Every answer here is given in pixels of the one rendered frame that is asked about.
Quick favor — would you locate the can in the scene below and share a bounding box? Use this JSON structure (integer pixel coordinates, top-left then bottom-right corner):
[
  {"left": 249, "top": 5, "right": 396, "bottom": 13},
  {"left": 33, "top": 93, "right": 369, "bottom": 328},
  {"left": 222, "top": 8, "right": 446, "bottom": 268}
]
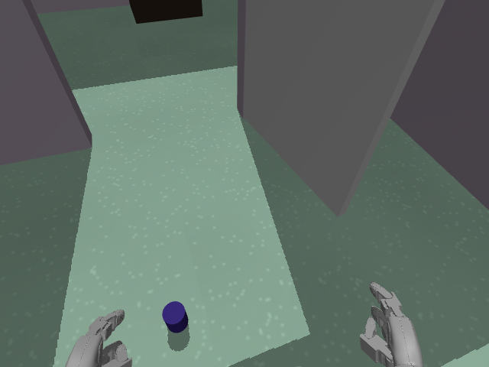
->
[{"left": 162, "top": 301, "right": 188, "bottom": 333}]

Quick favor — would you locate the left robot hand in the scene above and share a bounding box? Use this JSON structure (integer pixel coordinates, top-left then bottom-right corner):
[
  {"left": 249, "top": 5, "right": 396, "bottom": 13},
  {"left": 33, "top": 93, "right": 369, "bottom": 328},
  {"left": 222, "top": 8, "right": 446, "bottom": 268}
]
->
[{"left": 65, "top": 310, "right": 132, "bottom": 367}]

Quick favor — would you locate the right robot hand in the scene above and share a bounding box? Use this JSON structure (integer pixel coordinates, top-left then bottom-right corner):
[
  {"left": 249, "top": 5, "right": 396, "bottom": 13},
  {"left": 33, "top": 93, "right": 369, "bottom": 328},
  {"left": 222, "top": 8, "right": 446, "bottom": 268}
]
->
[{"left": 360, "top": 282, "right": 423, "bottom": 367}]

